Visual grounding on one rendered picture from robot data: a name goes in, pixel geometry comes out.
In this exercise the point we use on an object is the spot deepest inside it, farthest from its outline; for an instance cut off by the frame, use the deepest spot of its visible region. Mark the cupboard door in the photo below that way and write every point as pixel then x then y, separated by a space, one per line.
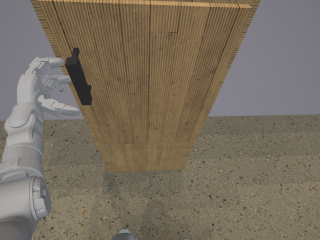
pixel 153 66

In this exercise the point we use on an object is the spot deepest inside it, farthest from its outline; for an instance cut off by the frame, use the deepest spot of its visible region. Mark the robot left hand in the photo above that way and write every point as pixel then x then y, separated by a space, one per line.
pixel 30 88

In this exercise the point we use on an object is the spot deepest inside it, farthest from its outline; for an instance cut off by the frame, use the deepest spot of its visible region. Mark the handle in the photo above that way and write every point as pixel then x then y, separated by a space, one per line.
pixel 78 79

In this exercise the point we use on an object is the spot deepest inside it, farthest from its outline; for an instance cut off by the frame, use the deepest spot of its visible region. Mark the left robot shin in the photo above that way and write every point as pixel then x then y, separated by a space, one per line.
pixel 124 231

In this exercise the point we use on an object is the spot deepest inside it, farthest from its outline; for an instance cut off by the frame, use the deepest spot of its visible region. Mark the left robot forearm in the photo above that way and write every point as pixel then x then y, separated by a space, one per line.
pixel 23 152

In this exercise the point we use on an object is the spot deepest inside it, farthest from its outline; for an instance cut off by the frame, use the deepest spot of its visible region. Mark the robot left upper arm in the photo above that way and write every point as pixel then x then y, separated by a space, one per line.
pixel 23 203

